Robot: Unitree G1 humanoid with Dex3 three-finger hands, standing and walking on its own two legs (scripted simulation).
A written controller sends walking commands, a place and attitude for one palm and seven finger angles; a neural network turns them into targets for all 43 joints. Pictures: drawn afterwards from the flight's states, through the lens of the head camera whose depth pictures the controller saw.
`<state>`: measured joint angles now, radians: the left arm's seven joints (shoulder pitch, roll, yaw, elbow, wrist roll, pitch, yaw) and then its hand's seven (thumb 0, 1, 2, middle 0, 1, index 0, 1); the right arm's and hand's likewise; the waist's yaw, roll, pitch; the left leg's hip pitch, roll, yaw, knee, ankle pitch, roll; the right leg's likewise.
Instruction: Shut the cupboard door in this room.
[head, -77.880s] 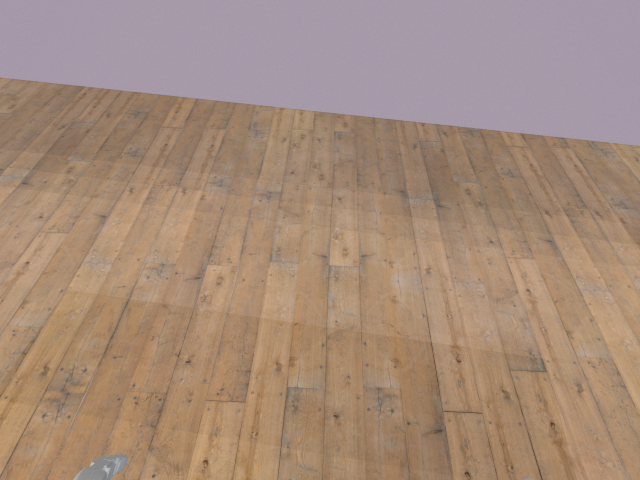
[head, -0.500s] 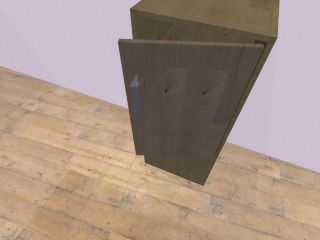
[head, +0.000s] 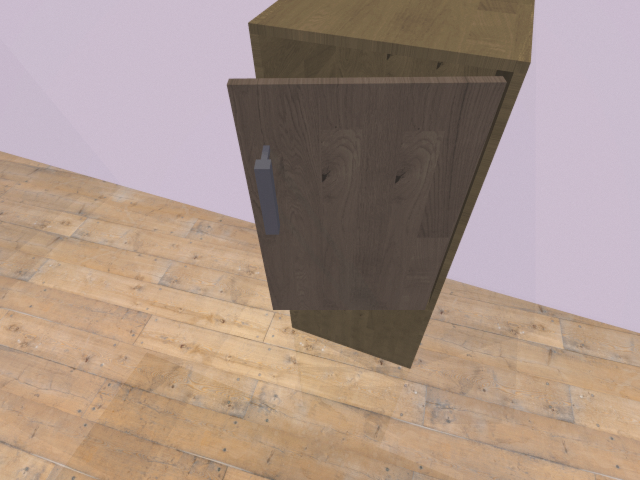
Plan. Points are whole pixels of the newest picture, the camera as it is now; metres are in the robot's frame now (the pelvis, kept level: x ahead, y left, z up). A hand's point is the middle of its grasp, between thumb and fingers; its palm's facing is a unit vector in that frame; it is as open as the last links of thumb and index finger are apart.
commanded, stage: look again from close up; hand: left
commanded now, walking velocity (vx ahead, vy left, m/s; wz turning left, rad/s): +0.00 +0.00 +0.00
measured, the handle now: (269, 191) +0.54 +0.11 +0.05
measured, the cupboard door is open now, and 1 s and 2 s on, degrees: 21 21 21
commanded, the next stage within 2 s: shuffle to correct the standing spot in 0.26 s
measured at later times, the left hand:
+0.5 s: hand out of the picture +0.04 +0.16 -0.18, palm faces -0.01 -0.98 -0.19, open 7.4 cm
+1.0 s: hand out of the picture +0.03 +0.10 -0.18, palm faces +0.02 -0.99 -0.14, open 7.4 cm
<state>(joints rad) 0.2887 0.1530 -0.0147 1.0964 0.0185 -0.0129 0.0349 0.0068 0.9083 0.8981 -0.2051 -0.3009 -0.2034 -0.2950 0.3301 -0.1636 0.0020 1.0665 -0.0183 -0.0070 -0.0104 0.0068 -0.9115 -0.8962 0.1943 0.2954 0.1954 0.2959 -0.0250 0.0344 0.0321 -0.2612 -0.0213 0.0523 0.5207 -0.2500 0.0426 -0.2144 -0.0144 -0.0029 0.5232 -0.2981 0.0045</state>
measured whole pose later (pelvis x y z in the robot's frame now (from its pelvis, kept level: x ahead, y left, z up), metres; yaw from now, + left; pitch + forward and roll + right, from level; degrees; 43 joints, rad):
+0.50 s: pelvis +0.03 -0.02 +0.00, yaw -1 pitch +0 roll +1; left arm 0.27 0.18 -0.01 1.09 0.02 -0.01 0.02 0.00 0.90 0.90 -0.20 -0.30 -0.20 -0.29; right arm 0.22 -0.18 0.00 1.08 -0.02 -0.02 -0.02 0.01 -0.91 -0.90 0.19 0.30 0.20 0.30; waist 0.00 -0.03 0.01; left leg -0.21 0.00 0.06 0.49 -0.28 0.02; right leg -0.18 0.00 0.01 0.51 -0.33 -0.01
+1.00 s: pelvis +0.11 -0.05 -0.01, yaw -3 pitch +1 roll -1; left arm 0.43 0.13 0.01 1.11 0.02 -0.01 0.04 0.00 0.90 0.90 -0.20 -0.30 -0.20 -0.29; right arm 0.12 -0.14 -0.01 1.01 0.00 -0.03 -0.03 0.01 -0.91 -0.90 0.19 0.30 0.20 0.30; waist 0.03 -0.03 0.07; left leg -0.37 -0.01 0.07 0.62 -0.21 0.04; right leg -0.10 0.09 0.01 0.56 -0.43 -0.06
